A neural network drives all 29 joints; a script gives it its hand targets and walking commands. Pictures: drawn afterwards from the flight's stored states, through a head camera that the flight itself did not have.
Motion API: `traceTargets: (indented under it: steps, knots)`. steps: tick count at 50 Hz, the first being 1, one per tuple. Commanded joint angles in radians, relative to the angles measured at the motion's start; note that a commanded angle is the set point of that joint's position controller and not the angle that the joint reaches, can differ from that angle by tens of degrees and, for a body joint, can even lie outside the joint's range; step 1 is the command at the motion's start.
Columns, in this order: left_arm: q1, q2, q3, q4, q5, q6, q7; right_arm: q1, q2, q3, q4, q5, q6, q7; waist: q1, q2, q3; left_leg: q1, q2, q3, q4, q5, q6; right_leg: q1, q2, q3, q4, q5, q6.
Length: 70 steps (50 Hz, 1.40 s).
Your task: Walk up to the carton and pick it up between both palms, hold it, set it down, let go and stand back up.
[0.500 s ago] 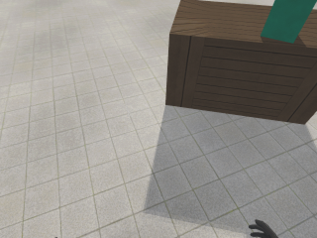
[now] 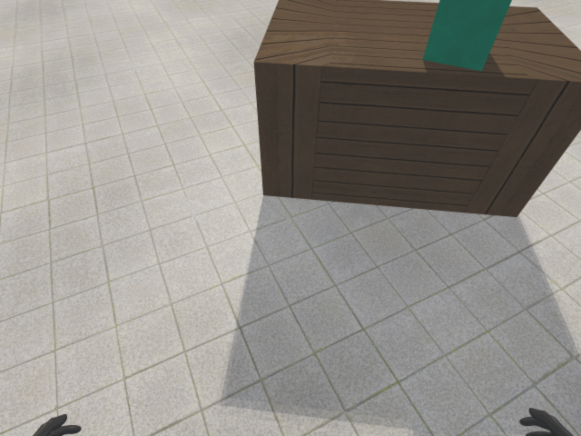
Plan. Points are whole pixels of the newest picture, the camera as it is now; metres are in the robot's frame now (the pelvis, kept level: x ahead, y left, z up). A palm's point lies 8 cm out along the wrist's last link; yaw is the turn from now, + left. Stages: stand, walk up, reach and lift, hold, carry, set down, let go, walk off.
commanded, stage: walk up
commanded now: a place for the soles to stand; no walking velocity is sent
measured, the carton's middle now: (468, 16) +1.37 -0.59 +0.03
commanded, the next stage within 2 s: none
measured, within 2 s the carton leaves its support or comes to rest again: neither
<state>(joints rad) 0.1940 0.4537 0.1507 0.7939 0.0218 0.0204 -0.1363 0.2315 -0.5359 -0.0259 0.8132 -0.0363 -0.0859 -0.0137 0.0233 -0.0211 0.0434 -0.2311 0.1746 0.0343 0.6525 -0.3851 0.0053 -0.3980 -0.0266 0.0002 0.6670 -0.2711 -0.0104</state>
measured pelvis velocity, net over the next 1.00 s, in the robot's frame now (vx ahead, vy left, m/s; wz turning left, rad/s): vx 0.22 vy -0.14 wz -0.09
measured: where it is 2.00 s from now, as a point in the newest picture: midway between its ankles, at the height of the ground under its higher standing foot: (361, 372)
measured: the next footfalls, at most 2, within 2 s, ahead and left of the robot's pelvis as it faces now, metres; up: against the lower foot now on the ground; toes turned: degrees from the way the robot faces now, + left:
left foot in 0.56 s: +0.25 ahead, +0.07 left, +0.00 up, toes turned +1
right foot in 0.94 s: +0.31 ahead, -0.25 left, +0.00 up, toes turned -5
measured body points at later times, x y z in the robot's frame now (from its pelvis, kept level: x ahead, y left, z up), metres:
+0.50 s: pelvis +0.11 -0.06 +0.02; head +0.15 -0.06 +0.47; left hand +0.18 +0.29 -0.07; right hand +0.25 -0.40 -0.07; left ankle +0.20 +0.08 -0.69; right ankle +0.07 -0.11 -0.72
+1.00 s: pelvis +0.22 -0.14 +0.00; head +0.24 -0.14 +0.45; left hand +0.34 +0.20 -0.09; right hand +0.29 -0.49 -0.08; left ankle +0.20 +0.05 -0.70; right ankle +0.27 -0.25 -0.72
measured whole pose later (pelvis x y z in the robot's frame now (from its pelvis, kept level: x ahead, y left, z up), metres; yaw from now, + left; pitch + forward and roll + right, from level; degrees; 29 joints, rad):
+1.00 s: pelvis +0.22 -0.14 +0.00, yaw -5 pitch -2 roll +1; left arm 0.26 0.47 0.11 0.80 0.02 0.00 -0.11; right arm 0.25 -0.50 -0.03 0.81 -0.01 -0.08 -0.03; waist 0.02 -0.03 0.09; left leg -0.28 0.12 0.03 0.81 -0.44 0.03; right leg -0.38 0.00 0.02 0.69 -0.25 -0.01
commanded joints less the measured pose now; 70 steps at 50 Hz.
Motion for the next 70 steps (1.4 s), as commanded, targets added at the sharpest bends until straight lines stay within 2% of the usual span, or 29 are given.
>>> traceTargets:
  steps: [1, 2, 3, 5, 8, 22, 26, 28, 29, 30, 31, 33, 34, 36, 43, 46, 47, 48, 50, 51, 53, 54, 58, 62, 64, 67, 68, 69, 70]
  knots:
    - [0.209, 0.325, 0.077, -0.026, 0.027, -0.038, 0.057, -0.047, -0.091, -0.057, -0.076, 0.028, 0.012, -0.028, 0.092, -0.236, -0.079, -0.531, -0.156, -0.023, 0.537, -0.226, 0.024, 0.378, -0.236, 0.592, -0.465, -0.335, -0.119]
    - [0.138, 0.353, 0.078, -0.047, 0.02, -0.03, 0.05, -0.048, -0.161, -0.076, -0.063, 0.027, 0.014, -0.029, 0.077, -0.171, -0.06, -0.478, -0.126, -0.092, 0.535, -0.181, 0.036, 0.267, -0.274, 0.697, -0.532, -0.535, -0.144]
    - [0.083, 0.329, 0.066, -0.055, 0.015, -0.033, 0.049, -0.062, -0.188, -0.078, -0.051, 0.032, 0.014, -0.027, 0.052, -0.083, 0.022, -0.452, -0.093, -0.097, 0.524, -0.101, 0.046, 0.177, -0.248, 0.638, -0.54, -0.539, -0.122]
    - [0.076, 0.249, 0.042, -0.043, 0.012, -0.048, 0.056, 0.011, -0.164, -0.081, -0.014, 0.042, 0.012, -0.015, 0.015, -0.073, 0.001, -0.397, -0.067, -0.056, 0.432, 0.015, 0.038, 0.23, -0.145, 0.408, -0.439, -0.175, -0.058]
    - [0.143, 0.189, 0.023, -0.046, 0.006, -0.054, 0.061, 0.035, -0.129, -0.074, -0.014, 0.036, 0.004, -0.013, 0.046, -0.13, -0.131, -0.416, -0.094, -0.025, 0.29, 0.026, 0.015, 0.447, -0.11, 0.285, -0.348, 0.186, -0.092]
    - [0.197, 0.192, 0.005, -0.045, 0.017, -0.036, 0.065, -0.105, -0.104, -0.061, -0.059, 0.043, 0.003, -0.023, 0.091, -0.075, -0.097, -0.354, -0.145, 0.04, -0.009, 0.121, 0.03, 0.519, -0.105, 0.231, -0.292, 0.509, -0.059]
    - [0.094, 0.178, -0.01, -0.079, 0.011, -0.028, 0.064, 0.042, -0.086, -0.069, -0.004, 0.041, -0.01, -0.038, -0.002, -0.063, -0.157, -0.008, -0.185, 0.064, -0.213, 0.24, 0.052, 0.346, -0.053, 0.13, -0.075, 0.579, -0.044]
    - [0.031, 0.119, -0.028, -0.12, -0.001, -0.034, 0.058, 0.223, -0.167, -0.111, 0.029, 0.025, -0.021, -0.047, -0.118, 0.062, -0.255, 0.427, -0.036, -0.119, -0.254, 0.265, 0.127, -0.002, 0.023, 0.087, 0.198, 0.335, -0.006]
    - [0.037, 0.076, -0.041, -0.137, -0.001, -0.037, 0.052, 0.248, -0.223, -0.129, 0.01, 0.01, -0.028, -0.053, -0.132, 0.188, -0.26, 0.585, 0.214, -0.477, -0.258, 0.104, 0.215, -0.292, 0.102, 0.098, 0.398, -0.264, 0.019]
    - [0.019, 0.174, -0.015, -0.115, 0.024, -0.02, 0.055, 0.214, -0.272, -0.14, -0.003, 0.032, -0.025, -0.055, -0.126, 0.063, -0.17, 0.421, 0.32, -0.649, -0.368, -0.206, 0.3, -0.37, 0.076, 0.134, 0.501, -0.26, 0.007]
    - [0.001, 0.228, -0.006, -0.098, 0.021, -0.007, 0.05, 0.112, -0.289, -0.139, -0.018, 0.043, -0.028, -0.056, -0.088, 0.049, 0.003, 0.151, 0.381, -0.661, -0.462, -0.367, 0.348, -0.348, -0.003, 0.195, 0.55, -0.216, 0.012]
    - [0.084, 0.239, -0.004, -0.05, 0.008, -0.006, 0.034, -0.068, -0.247, -0.113, -0.043, 0.037, -0.03, -0.044, 0.025, 0.047, 0.195, -0.135, 0.266, -0.44, -0.497, -0.301, 0.27, -0.218, -0.021, 0.198, 0.511, -0.152, 0.031]
    - [0.106, 0.234, 0.004, -0.026, 0.012, -0.004, 0.025, -0.08, -0.217, -0.099, -0.044, 0.029, -0.032, -0.039, 0.035, 0.032, 0.194, -0.186, 0.159, -0.31, -0.484, -0.272, 0.208, -0.134, -0.001, 0.174, 0.472, -0.087, 0.028]
    - [0.098, 0.187, 0.005, -0.048, 0.0, -0.006, 0.008, -0.014, -0.216, -0.096, -0.026, 0.018, -0.031, -0.033, 0.001, 0.157, 0.16, -0.169, 0.059, -0.151, -0.454, -0.189, 0.155, -0.093, -0.002, 0.103, 0.326, -0.017, 0.025]
    - [0.06, 0.187, 0.002, -0.081, 0.008, -0.008, 0.003, -0.016, -0.279, -0.128, -0.042, 0.021, -0.022, -0.013, -0.024, 0.256, 0.009, 0.046, 0.133, -0.119, -0.328, -0.114, 0.196, -0.051, -0.07, 0.022, 0.025, -0.084, -0.001]
    - [0.244, 0.187, 0.015, 0.003, 0.008, -0.028, 0.02, -0.089, -0.213, -0.112, -0.06, 0.017, -0.007, -0.011, 0.077, 0.106, -0.082, -0.053, 0.037, 0.009, -0.051, -0.118, 0.137, 0.217, -0.002, -0.067, -0.161, 0.038, -0.01]
    - [0.307, 0.244, 0.038, 0.03, 0.017, -0.038, 0.034, -0.032, -0.143, -0.091, -0.058, 0.016, 0.0, -0.011, 0.097, -0.106, -0.132, -0.135, -0.041, 0.063, 0.216, -0.133, 0.102, 0.357, -0.002, 0.035, -0.226, -0.017, -0.013]
    - [0.323, 0.325, 0.055, 0.009, 0.03, -0.042, 0.054, -0.016, -0.066, -0.059, -0.082, 0.025, 0.003, -0.017, 0.115, -0.285, -0.095, -0.354, -0.156, 0.046, 0.414, -0.224, 0.051, 0.389, -0.158, 0.405, -0.333, -0.139, -0.059]
    - [0.187, 0.338, 0.05, -0.047, 0.022, -0.04, 0.05, -0.03, -0.163, -0.078, -0.061, 0.037, 0.017, -0.024, 0.074, -0.146, -0.05, -0.438, -0.16, -0.086, 0.468, -0.182, 0.044, 0.29, -0.251, 0.662, -0.484, -0.421, -0.146]
    - [0.147, 0.328, 0.04, -0.056, 0.013, -0.041, 0.054, -0.023, -0.188, -0.08, -0.042, 0.041, 0.017, -0.023, 0.05, -0.109, -0.001, -0.424, -0.131, -0.097, 0.476, -0.125, 0.06, 0.238, -0.241, 0.635, -0.479, -0.398, -0.119]
    - [0.151, 0.255, 0.021, -0.051, 0.009, -0.051, 0.063, 0.035, -0.162, -0.077, -0.023, 0.049, 0.011, -0.017, 0.031, -0.122, -0.034, -0.408, -0.113, -0.07, 0.412, -0.04, 0.039, 0.336, -0.157, 0.433, -0.372, 0.003, -0.077]
    - [0.16, 0.236, 0.018, -0.047, 0.007, -0.055, 0.068, 0.057, -0.142, -0.071, -0.021, 0.048, 0.007, -0.016, 0.024, -0.137, -0.089, -0.403, -0.112, -0.053, 0.367, -0.032, 0.036, 0.404, -0.143, 0.376, -0.314, 0.191, -0.096]
    - [0.21, 0.217, 0.009, -0.042, 0.004, -0.048, 0.071, 0.006, -0.128, -0.064, -0.044, 0.042, -0.004, -0.017, 0.071, -0.143, -0.166, -0.424, -0.133, -0.017, 0.198, -0.048, 0.02, 0.545, -0.152, 0.302, -0.25, 0.389, -0.164]
    - [0.172, 0.219, -0.002, -0.066, 0.007, -0.036, 0.064, -0.029, -0.111, -0.064, -0.056, 0.042, -0.015, -0.024, 0.072, -0.162, -0.124, -0.313, -0.151, 0.028, 0.071, 0.018, 0.016, 0.409, -0.145, 0.245, -0.245, 0.363, -0.204]
    - [0.133, 0.218, -0.006, -0.073, 0.01, -0.029, 0.059, 0.01, -0.107, -0.068, -0.04, 0.044, -0.018, -0.023, 0.047, -0.153, -0.114, -0.23, -0.165, 0.054, -0.005, 0.069, 0.027, 0.352, -0.124, 0.194, -0.212, 0.341, -0.175]
    - [0.042, 0.181, -0.019, -0.108, 0.004, -0.021, 0.051, 0.184, -0.107, -0.085, 0.025, 0.039, -0.029, -0.035, -0.05, -0.057, -0.175, 0.147, -0.212, 0.103, -0.213, 0.305, 0.025, 0.152, -0.053, 0.086, -0.015, 0.264, -0.136]
    - [0.029, 0.154, -0.028, -0.12, 0.0, -0.023, 0.047, 0.254, -0.145, -0.101, 0.035, 0.033, -0.032, -0.042, -0.097, 0.004, -0.219, 0.31, -0.138, -0.003, -0.226, 0.297, 0.06, 0.033, -0.025, 0.062, 0.13, 0.198, -0.1]
    - [0.017, 0.119, -0.04, -0.143, 0.006, -0.025, 0.046, 0.311, -0.212, -0.125, 0.031, 0.015, -0.036, -0.049, -0.136, 0.104, -0.227, 0.429, 0.014, -0.232, -0.238, 0.129, 0.114, -0.176, 0.032, 0.047, 0.267, -0.024, -0.066]
    - [0.035, 0.113, -0.04, -0.141, 0.009, -0.016, 0.048, 0.272, -0.267, -0.137, 0.004, 0.009, -0.037, -0.056, -0.109, 0.156, -0.186, 0.406, 0.229, -0.605, -0.329, -0.105, 0.203, -0.356, 0.071, 0.082, 0.435, -0.257, -0.027]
